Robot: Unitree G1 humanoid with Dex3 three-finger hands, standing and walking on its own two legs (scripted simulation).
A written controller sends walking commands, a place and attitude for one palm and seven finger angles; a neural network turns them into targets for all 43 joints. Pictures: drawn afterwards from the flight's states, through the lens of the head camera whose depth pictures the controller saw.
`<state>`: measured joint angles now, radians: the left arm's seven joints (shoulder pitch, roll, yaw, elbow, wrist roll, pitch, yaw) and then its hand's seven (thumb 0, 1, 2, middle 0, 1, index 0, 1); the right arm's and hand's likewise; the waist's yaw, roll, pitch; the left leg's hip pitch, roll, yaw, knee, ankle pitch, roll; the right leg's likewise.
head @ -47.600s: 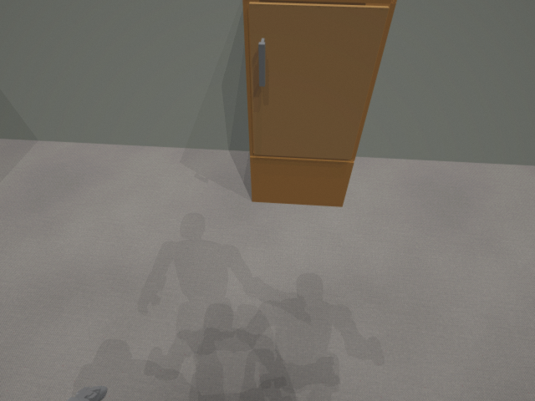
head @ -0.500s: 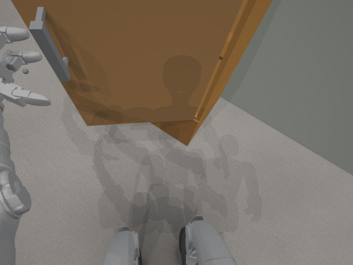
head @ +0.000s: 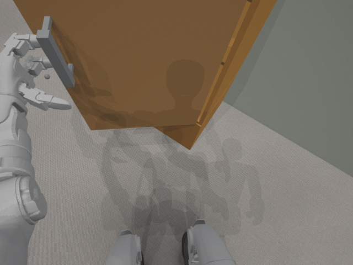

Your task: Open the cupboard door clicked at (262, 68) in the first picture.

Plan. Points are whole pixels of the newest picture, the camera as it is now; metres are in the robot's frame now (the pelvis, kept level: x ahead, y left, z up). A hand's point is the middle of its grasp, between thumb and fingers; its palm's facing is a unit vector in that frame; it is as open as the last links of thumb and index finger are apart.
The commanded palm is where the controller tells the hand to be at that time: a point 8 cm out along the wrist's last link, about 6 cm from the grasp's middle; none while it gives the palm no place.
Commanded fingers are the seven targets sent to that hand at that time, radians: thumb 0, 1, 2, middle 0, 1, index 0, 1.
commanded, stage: slide the fingers in behind the handle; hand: left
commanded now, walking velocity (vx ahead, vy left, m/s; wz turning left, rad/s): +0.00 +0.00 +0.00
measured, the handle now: (59, 55) +0.55 +0.22 +0.07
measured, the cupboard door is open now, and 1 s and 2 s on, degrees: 40 40 48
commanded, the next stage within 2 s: close the thumb around the handle in 0.74 s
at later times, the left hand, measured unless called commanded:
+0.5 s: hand (66, 75) +0.50 +0.20 +0.07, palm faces +0.03 -1.00 -0.02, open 14.0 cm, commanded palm +0.47 +0.25 +0.07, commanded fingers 0.00 -0.50 0.30 -0.30 -1.20 -0.30 -1.20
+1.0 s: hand (65, 77) +0.49 +0.20 +0.07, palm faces +0.03 -1.00 -0.02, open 13.4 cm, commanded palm +0.47 +0.24 +0.07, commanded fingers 0.00 0.00 0.52 -0.34 -1.25 -0.34 -1.25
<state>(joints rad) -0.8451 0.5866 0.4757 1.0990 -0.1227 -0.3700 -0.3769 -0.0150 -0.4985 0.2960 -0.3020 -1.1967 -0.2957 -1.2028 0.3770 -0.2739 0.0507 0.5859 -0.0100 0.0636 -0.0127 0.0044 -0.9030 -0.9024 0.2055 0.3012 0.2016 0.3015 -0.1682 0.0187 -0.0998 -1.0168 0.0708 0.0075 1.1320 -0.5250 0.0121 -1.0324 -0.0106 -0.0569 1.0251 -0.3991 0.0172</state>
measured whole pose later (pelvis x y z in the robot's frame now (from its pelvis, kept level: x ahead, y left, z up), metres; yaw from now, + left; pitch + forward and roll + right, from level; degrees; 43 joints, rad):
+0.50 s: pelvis +0.00 -0.01 +0.00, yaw +0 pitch +23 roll -2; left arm -0.86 0.51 0.44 1.13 -0.09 -0.41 -0.28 -0.01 -0.50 0.30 -0.30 -1.20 -0.30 -1.20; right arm 0.36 -0.27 0.05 0.59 -0.02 0.05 -0.01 0.00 -0.90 -0.90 0.21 0.30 0.20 0.30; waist -0.17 0.02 -0.10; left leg -1.00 0.07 0.01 1.13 -0.52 0.00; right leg -1.03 -0.02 -0.05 1.04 -0.41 0.01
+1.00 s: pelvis +0.00 -0.01 +0.00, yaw +1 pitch +22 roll -2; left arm -0.85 0.51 0.43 1.11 -0.11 -0.41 -0.29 -0.01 -0.40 0.34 -0.31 -1.21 -0.30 -1.21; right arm 0.37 -0.28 0.04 0.60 -0.01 0.04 -0.01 0.00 -0.90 -0.90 0.20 0.30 0.20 0.30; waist -0.16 0.02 -0.10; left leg -0.99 0.07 0.01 1.12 -0.51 0.00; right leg -1.02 -0.01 -0.05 1.04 -0.40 0.00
